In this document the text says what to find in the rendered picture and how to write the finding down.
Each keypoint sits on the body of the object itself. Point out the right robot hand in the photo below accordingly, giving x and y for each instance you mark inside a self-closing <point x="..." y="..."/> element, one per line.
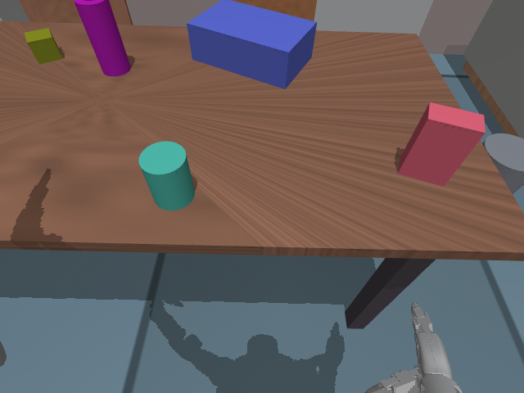
<point x="432" y="358"/>

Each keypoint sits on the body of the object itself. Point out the right robot arm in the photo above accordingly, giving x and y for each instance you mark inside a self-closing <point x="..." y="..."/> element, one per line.
<point x="438" y="384"/>

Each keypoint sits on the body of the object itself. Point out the table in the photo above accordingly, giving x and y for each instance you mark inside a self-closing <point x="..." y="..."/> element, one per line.
<point x="310" y="170"/>

